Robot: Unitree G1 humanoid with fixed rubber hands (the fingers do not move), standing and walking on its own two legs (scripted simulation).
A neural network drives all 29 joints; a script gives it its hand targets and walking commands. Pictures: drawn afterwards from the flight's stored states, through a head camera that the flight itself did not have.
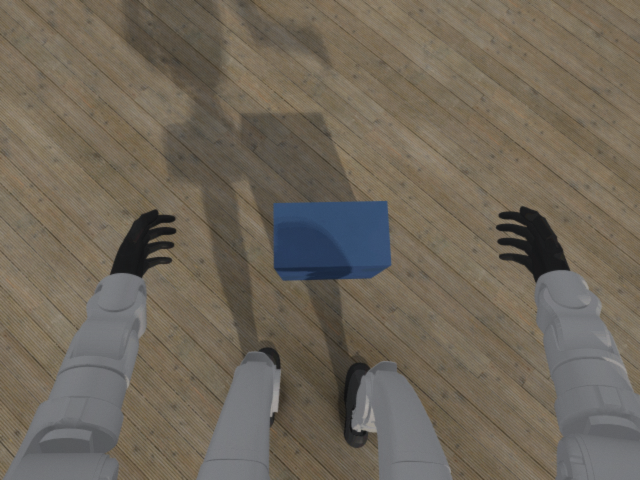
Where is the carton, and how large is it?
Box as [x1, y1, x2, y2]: [274, 201, 390, 280]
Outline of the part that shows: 386,201 274,203 274,268 283,280 369,278 390,265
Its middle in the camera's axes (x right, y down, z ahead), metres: +0.02 +0.01 +0.95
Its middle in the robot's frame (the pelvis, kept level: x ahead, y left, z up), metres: +0.46 -0.02 -0.56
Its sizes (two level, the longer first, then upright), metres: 0.247 0.141 0.278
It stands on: the floor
